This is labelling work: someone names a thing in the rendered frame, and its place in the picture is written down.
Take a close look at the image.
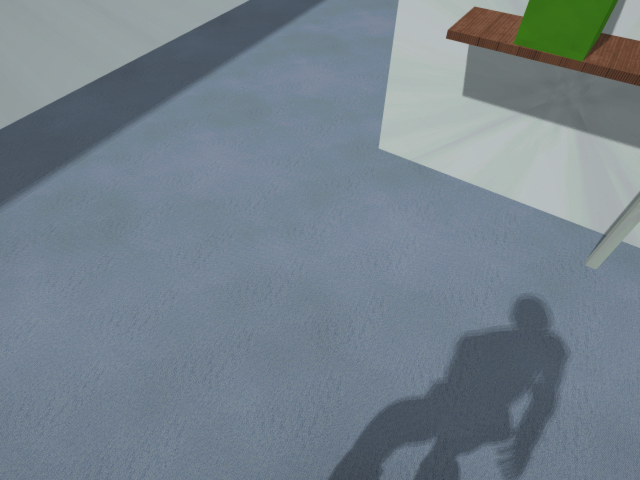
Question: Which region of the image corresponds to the table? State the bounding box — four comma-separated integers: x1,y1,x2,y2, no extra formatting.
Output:
446,7,640,269

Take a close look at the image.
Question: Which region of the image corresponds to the carton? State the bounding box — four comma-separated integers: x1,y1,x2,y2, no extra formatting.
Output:
514,0,618,62

